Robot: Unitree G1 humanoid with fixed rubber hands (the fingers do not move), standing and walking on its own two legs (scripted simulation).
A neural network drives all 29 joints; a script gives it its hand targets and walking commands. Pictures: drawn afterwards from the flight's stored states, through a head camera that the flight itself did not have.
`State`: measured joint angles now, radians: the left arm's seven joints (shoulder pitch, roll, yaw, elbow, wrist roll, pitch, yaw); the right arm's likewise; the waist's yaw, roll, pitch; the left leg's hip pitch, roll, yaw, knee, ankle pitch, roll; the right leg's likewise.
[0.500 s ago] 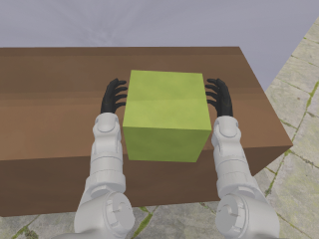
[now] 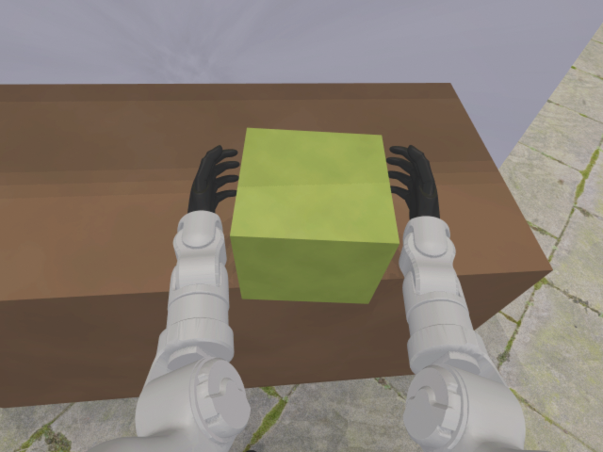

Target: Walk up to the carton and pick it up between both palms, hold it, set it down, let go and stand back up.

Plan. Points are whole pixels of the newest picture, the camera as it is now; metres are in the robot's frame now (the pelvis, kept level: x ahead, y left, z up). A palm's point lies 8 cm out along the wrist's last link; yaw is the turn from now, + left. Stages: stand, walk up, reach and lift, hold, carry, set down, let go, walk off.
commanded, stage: set down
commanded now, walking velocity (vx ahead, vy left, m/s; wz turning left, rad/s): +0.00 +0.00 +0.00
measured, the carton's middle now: (310, 219) +0.42 +0.06 +0.03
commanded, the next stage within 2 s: none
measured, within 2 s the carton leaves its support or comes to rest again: neither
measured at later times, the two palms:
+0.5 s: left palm (170, 219) +0.37 +0.25 +0.05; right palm (413, 224) +0.42 -0.09 +0.05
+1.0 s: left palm (143, 142) +0.39 +0.26 +0.17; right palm (479, 163) +0.44 -0.13 +0.16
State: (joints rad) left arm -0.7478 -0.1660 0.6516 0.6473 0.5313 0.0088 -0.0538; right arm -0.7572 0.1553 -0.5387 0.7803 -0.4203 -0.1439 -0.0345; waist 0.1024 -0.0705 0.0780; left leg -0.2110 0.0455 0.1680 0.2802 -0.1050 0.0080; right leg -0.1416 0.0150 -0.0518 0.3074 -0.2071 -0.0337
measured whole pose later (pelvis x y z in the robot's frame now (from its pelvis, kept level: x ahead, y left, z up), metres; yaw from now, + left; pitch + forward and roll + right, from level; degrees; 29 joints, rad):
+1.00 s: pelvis -0.03 +0.00 -0.01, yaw +1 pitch +12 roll -1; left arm -1.07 0.35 -0.02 1.09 -0.28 0.20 0.09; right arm -1.07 -0.34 0.11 1.11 0.45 0.18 -0.08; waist 0.10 0.00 -0.18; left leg -0.54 0.06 0.11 0.42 -0.09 0.01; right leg -0.44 0.03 -0.08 0.42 -0.19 -0.04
